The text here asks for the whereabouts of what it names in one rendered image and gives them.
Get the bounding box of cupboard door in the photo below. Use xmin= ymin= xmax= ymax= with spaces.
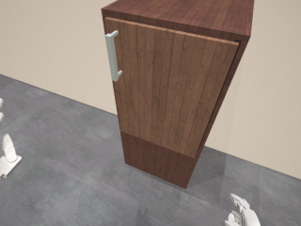
xmin=104 ymin=17 xmax=239 ymax=158

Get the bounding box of robot right hand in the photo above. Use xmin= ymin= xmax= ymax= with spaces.
xmin=225 ymin=194 xmax=261 ymax=226

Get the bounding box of robot left hand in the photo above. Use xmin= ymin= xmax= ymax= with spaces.
xmin=0 ymin=98 xmax=22 ymax=180

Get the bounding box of handle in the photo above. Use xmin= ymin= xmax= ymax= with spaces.
xmin=105 ymin=30 xmax=122 ymax=82

